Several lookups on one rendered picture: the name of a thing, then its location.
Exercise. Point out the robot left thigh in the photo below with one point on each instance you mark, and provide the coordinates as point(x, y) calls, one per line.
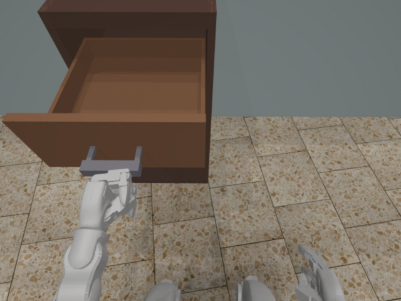
point(163, 292)

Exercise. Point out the robot thigh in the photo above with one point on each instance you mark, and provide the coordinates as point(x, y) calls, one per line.
point(252, 290)
point(163, 292)

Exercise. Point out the robot right thigh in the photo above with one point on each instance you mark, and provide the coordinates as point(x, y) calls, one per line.
point(252, 290)

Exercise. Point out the robot left hand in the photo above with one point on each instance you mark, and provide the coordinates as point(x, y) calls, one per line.
point(113, 188)

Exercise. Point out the robot left forearm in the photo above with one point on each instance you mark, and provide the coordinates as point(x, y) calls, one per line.
point(83, 264)

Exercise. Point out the handle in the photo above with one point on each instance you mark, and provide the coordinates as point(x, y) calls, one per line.
point(90, 167)

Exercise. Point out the drawer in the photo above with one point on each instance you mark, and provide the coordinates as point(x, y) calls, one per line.
point(120, 93)

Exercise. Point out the robot right hand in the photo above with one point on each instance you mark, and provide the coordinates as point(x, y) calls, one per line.
point(325, 285)

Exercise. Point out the cabinet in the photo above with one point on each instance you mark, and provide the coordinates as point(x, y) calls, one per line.
point(70, 21)

